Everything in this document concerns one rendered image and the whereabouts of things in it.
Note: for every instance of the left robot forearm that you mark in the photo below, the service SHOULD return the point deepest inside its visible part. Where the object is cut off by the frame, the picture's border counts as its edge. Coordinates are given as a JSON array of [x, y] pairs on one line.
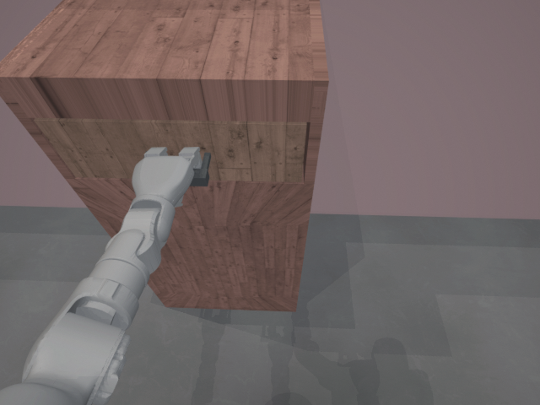
[[111, 292]]

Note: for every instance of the left robot upper arm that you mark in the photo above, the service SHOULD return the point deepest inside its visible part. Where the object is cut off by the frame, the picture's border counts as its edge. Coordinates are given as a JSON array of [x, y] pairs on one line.
[[79, 364]]

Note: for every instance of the handle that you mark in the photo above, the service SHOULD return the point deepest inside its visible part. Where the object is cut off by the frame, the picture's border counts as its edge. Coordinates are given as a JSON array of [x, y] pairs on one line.
[[201, 176]]

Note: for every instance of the cabinet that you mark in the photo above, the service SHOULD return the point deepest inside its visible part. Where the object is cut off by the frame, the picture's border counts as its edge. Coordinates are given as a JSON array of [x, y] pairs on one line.
[[233, 245]]

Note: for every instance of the drawer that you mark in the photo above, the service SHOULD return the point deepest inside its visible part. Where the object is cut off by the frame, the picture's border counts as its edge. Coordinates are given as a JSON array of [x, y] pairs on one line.
[[240, 150]]

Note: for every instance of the robot left hand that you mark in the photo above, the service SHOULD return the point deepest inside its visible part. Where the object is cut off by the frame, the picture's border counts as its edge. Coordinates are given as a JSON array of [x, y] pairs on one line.
[[166, 176]]

